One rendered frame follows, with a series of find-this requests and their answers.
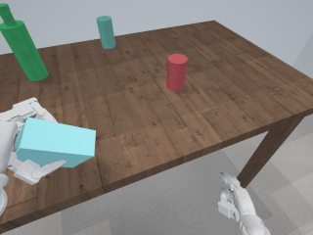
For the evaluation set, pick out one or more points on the right robot forearm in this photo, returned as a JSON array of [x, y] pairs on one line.
[[251, 224]]

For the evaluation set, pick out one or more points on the sponge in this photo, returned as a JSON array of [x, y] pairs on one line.
[[43, 142]]

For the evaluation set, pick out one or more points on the left robot hand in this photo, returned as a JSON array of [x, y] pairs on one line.
[[11, 123]]

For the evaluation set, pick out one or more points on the right robot hand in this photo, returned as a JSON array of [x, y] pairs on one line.
[[239, 203]]

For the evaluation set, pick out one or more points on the table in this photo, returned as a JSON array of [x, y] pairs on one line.
[[233, 90]]

